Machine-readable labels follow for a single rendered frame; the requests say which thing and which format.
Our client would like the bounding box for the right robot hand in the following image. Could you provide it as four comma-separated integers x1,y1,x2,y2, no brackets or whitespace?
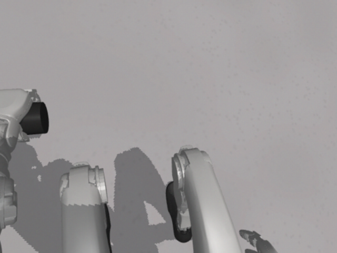
239,230,277,253

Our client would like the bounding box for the right robot foot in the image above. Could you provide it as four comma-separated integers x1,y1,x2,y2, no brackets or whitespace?
166,181,192,243

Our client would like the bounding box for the can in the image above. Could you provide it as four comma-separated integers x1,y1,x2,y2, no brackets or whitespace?
19,102,49,135

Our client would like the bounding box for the left robot arm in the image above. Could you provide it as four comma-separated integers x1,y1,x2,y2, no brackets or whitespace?
0,115,20,253

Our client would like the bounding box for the left robot hand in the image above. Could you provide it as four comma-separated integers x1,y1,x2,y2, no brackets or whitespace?
0,89,41,142

